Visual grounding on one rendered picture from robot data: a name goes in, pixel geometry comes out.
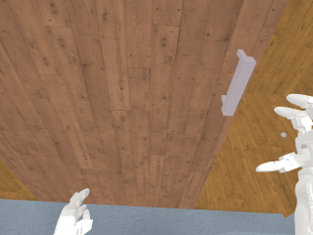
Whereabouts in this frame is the robot left hand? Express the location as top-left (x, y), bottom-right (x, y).
top-left (54, 188), bottom-right (93, 235)

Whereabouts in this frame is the handle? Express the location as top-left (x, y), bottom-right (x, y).
top-left (221, 49), bottom-right (256, 117)

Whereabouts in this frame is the robot right hand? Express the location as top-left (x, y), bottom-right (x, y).
top-left (255, 94), bottom-right (313, 173)

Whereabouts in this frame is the robot right forearm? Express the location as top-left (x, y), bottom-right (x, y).
top-left (294, 166), bottom-right (313, 235)

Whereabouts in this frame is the wardrobe door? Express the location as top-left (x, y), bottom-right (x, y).
top-left (0, 160), bottom-right (31, 194)
top-left (0, 0), bottom-right (289, 210)

